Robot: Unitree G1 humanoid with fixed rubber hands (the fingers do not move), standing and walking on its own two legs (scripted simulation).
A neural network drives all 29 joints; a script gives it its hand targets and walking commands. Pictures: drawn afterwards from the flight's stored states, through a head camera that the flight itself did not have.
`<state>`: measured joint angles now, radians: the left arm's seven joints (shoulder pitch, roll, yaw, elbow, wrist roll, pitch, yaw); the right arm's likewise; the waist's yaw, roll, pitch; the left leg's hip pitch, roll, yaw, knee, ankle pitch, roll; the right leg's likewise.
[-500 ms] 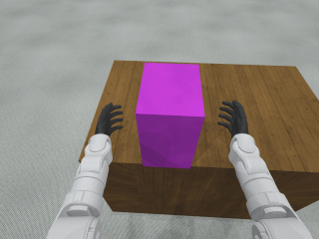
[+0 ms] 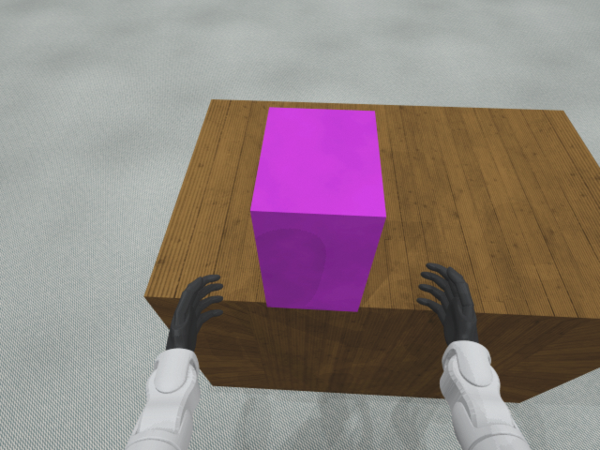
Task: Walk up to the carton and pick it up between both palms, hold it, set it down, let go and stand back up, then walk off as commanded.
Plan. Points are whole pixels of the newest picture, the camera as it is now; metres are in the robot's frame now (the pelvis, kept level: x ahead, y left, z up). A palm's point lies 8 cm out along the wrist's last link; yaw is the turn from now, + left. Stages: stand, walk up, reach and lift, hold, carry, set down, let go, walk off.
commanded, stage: set down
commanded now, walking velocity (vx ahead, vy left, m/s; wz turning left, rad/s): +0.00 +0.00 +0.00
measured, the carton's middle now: (316, 216) +0.45 -0.03 +0.00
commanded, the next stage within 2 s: let go in 1.56 s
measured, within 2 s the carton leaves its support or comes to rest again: neither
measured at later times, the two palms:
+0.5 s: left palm (184, 363) +0.25 +0.17 -0.06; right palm (454, 355) +0.23 -0.20 -0.04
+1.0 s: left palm (173, 399) +0.20 +0.19 -0.08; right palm (452, 381) +0.21 -0.20 -0.07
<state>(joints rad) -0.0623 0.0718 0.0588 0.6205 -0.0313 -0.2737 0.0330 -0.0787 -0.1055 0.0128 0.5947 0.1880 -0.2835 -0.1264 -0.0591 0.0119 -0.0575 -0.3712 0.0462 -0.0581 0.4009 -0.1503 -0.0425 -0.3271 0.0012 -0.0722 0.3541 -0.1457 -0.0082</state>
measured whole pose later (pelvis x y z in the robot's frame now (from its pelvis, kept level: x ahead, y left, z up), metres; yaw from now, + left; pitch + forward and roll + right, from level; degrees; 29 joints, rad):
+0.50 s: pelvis +0.02 +0.00 +0.00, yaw +0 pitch +5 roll -1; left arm 0.06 0.07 0.04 0.62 -0.04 -0.26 0.01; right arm 0.05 -0.08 0.01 0.63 0.19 -0.38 -0.10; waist -0.06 0.01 0.01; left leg -0.29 0.05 -0.06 0.40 -0.19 -0.04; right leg -0.25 0.00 -0.07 0.35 -0.18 -0.01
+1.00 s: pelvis +0.02 +0.00 +0.00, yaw +0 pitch +2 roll -1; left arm 0.15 0.11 0.04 0.61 -0.04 -0.06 -0.01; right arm 0.08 -0.08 0.01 0.73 0.12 -0.30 -0.08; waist -0.06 0.01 0.04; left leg -0.22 0.05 -0.06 0.38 -0.19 -0.04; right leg -0.19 0.00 -0.07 0.35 -0.20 -0.01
